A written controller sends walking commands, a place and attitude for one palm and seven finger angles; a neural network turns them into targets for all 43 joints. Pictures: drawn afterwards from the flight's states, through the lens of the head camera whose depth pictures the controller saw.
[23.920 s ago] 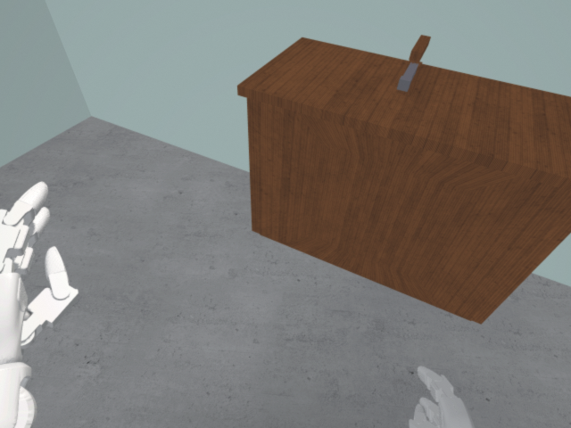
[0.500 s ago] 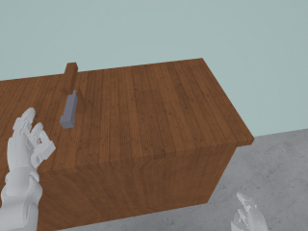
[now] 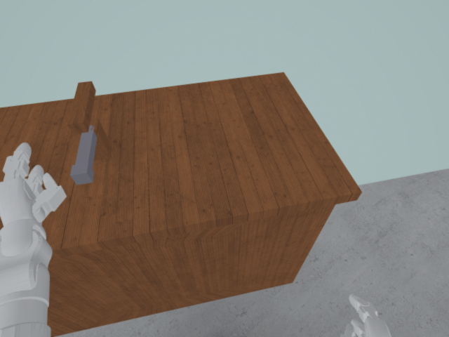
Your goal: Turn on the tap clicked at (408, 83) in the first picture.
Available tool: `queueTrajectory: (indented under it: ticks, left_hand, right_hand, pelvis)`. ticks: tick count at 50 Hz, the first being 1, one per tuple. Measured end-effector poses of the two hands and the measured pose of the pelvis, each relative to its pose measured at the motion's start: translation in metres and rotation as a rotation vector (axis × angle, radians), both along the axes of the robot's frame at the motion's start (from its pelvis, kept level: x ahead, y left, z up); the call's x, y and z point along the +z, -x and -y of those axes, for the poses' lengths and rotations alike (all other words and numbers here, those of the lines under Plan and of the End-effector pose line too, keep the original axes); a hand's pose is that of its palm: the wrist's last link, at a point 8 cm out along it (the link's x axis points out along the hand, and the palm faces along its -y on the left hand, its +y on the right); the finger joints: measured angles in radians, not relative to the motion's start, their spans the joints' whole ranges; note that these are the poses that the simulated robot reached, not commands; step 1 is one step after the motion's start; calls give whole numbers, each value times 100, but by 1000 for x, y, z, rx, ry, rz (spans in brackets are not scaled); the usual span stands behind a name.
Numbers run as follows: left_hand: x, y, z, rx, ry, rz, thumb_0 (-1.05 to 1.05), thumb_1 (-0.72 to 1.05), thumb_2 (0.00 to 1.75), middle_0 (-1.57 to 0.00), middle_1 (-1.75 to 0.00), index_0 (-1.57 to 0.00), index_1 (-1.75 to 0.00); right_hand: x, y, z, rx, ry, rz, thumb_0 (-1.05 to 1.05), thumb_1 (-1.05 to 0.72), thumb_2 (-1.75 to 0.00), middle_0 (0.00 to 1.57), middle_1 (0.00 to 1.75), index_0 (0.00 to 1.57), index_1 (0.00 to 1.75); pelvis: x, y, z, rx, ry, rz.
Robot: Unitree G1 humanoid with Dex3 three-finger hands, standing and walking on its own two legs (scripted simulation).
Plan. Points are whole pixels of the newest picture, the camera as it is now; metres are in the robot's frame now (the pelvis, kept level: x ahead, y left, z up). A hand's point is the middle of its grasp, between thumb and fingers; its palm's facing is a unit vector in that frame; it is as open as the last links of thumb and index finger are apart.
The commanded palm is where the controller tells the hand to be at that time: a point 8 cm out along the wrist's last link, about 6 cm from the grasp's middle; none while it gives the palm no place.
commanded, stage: reach beside the lever's end, fingers flat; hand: left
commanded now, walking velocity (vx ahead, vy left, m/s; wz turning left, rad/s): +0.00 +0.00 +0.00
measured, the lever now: (82, 174) +0.36 +0.29 +0.09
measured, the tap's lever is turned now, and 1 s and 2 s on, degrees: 0 0 13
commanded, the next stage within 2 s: push the lever round in 0.48 s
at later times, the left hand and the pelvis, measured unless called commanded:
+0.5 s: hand (62, 189) +0.33 +0.32 +0.09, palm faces +0.47 -0.88 -0.09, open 7.8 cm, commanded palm +0.29 +0.35 +0.09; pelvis +0.01 +0.01 +0.00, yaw +0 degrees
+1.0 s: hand (74, 191) +0.33 +0.29 +0.09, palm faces +0.46 -0.88 -0.07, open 7.8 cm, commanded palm +0.29 +0.33 +0.09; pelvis +0.00 +0.01 +0.00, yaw +0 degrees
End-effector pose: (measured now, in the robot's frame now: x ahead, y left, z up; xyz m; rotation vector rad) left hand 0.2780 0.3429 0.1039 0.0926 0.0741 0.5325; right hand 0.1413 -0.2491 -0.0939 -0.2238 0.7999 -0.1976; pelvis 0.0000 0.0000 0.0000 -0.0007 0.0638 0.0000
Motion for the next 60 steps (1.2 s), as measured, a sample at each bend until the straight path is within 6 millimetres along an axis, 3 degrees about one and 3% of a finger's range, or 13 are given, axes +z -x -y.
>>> queueTrajectory:
  ticks: [10, 17, 29, 36, 47, 60]
  left_hand:
    - [-7, -11, -16, -10, 10, -2, 1, 90, 90, -15, -15, -15, -15]
    - [-11, -9, -14, -21, -1, 21, 1, 90, 90, -15, -15, -15, -15]
    - [-11, -12, -9, -41, 5, 29, 1, 90, 90, -15, -15, -15, -15]
    - [-7, 0, -10, -30, -2, 52, 1, 90, 90, -15, -15, -15, -15]
    - [-13, -1, 11, -50, 12, 58, 1, 90, 90, -15, -15, -15, -15]
    - [-11, -10, 22, -30, 12, 30, 1, 90, 91, -15, -15, -15, -15]
  right_hand:
    - [-7, 20, 8, -42, 9, -69, 1, -90, -90, 20, 30, 20, 30]
    - [-8, 25, 6, -48, 14, -86, 1, -90, -90, 20, 30, 20, 30]
    - [-3, 9, -11, -28, -3, -44, 1, -90, -90, 20, 30, 20, 30]
    - [2, -2, -18, -8, -13, -10, 1, -90, -90, 20, 30, 20, 30]
    - [2, -8, -23, 28, -7, 1, 1, -90, -90, 20, 30, 20, 30]
    - [-4, 6, -15, 9, -25, -34, 1, -90, -90, 20, 30, 20, 30]
  pelvis:
    - [-2, -4, -2, -8, 3, -25]
    - [-2, -6, -7, -10, 7, -31]
    - [-1, -9, -14, -10, 9, -28]
    - [0, -10, -17, -9, 11, -20]
    - [-1, -2, -16, 6, 9, -11]
    - [-1, 0, -8, 1, 4, -12]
